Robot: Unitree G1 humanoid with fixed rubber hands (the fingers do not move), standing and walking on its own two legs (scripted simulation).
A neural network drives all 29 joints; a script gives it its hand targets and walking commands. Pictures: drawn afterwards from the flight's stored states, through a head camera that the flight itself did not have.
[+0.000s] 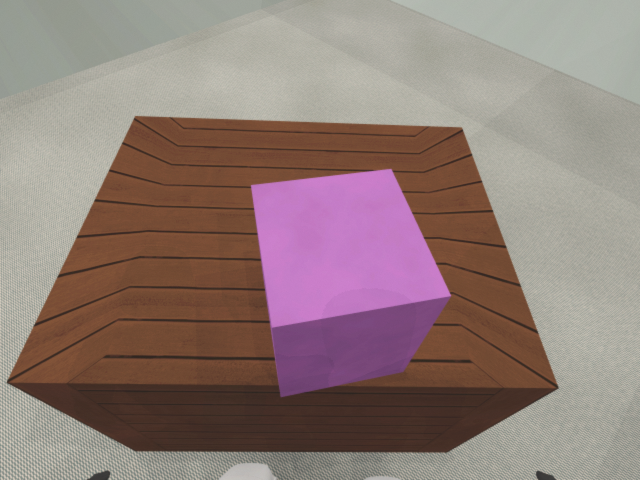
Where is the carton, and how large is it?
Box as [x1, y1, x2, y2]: [251, 169, 450, 396]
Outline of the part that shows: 391,169 251,185 280,396 403,371 450,296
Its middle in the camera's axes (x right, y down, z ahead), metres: +0.02 +0.07 +0.57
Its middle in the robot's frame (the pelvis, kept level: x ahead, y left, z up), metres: +0.38 +0.00 -0.03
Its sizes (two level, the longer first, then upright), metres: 0.210 0.200 0.250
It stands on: a pedestal, 0.59 m high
